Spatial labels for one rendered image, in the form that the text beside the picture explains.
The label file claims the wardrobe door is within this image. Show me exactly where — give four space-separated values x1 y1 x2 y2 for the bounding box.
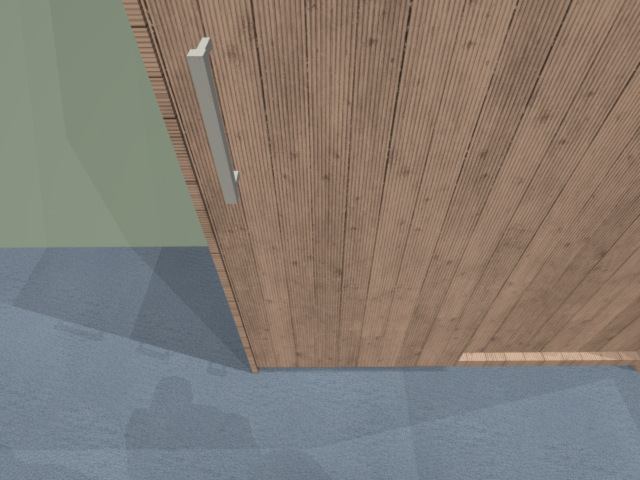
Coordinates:
464 69 640 352
141 0 640 367

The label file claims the handle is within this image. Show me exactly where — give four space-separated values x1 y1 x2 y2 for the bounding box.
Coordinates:
187 37 240 204

